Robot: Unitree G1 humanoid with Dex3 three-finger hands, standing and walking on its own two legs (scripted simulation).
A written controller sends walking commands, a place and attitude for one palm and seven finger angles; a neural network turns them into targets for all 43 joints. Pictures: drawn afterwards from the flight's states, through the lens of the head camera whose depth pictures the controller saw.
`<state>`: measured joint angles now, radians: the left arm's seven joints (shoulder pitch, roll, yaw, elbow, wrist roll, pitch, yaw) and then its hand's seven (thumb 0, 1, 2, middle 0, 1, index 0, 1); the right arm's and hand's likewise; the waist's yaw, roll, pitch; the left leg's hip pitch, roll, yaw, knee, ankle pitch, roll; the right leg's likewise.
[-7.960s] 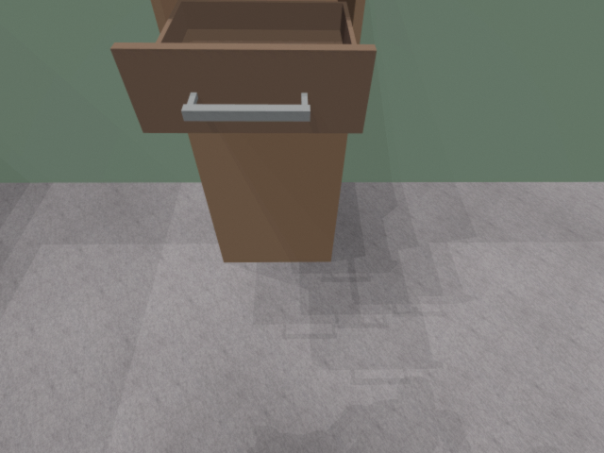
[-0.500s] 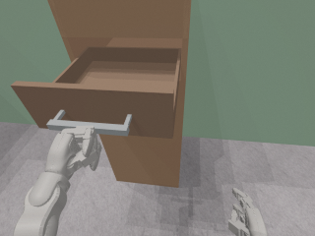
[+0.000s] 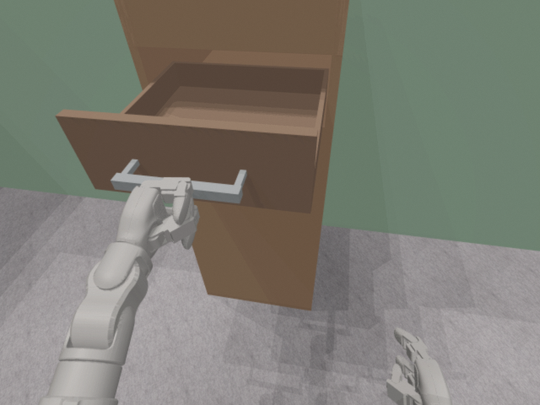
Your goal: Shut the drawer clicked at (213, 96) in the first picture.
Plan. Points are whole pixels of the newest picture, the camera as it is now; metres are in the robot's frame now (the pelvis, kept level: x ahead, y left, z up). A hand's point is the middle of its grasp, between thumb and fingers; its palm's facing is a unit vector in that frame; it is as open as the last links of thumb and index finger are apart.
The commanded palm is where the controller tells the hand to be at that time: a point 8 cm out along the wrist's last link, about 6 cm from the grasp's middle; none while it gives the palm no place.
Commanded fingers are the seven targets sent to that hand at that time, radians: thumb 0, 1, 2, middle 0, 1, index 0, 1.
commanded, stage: push the drawer shut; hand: left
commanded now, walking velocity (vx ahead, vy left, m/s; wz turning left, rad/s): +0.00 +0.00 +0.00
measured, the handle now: (181, 179) +0.38 +0.18 +0.16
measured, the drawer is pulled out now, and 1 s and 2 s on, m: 0.27 0.13 0.03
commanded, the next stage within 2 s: none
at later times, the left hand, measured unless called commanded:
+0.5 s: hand (206, 184) +0.37 +0.14 +0.16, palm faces -0.05 -1.00 -0.04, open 3.1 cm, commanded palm +0.38 +0.19 +0.16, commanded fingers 0.00 0.90 0.90 -1.40 -1.60 -1.40 -1.60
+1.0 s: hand (221, 156) +0.44 +0.14 +0.16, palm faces -0.06 -1.00 -0.03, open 3.0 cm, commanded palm +0.45 +0.18 +0.16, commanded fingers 0.00 0.90 0.90 -1.40 -1.60 -1.40 -1.60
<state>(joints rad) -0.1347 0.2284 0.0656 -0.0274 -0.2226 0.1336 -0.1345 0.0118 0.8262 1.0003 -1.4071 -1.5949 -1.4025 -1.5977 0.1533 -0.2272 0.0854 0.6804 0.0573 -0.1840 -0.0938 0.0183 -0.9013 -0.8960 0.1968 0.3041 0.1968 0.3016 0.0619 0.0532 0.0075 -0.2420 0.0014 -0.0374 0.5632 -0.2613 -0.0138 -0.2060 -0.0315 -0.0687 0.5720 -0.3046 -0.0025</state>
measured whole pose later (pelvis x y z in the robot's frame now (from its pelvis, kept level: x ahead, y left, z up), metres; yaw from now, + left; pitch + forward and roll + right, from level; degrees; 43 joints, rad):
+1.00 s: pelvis -0.01 +0.01 +0.00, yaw -2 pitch +3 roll +0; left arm -0.80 0.30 0.17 0.88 -0.17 -0.11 -0.14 -0.02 0.82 1.00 -1.41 -1.59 -1.40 -1.60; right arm 0.30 -0.25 0.05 0.73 0.05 -0.18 -0.07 0.02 -0.90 -0.90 0.20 0.30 0.20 0.30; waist -0.03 0.03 -0.01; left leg -0.41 0.01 -0.01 0.61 -0.26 0.00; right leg -0.38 -0.02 -0.04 0.60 -0.28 0.00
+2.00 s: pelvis +0.01 +0.01 -0.01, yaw -3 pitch +13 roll -1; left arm -1.17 0.48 0.30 1.29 -0.07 -0.20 -0.14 0.02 0.83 1.00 -1.40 -1.59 -1.40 -1.60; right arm 0.44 -0.29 0.03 0.76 0.00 -0.12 -0.03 0.01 -0.90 -0.90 0.20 0.30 0.20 0.30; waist -0.16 0.04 -0.04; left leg -0.60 0.03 -0.01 0.67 -0.29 0.00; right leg -0.55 0.00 -0.03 0.61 -0.28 0.01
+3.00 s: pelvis +0.01 +0.02 -0.02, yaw -3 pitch +17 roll -2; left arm -1.32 0.56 0.32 1.40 -0.02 -0.19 -0.10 0.03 0.79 1.01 -1.40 -1.59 -1.40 -1.60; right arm 0.48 -0.30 0.04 0.73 -0.04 -0.09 -0.01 0.01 -0.90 -0.90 0.20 0.30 0.20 0.30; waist -0.22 0.04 -0.05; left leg -0.71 0.03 -0.01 0.72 -0.30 0.01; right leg -0.65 0.00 -0.04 0.64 -0.28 0.02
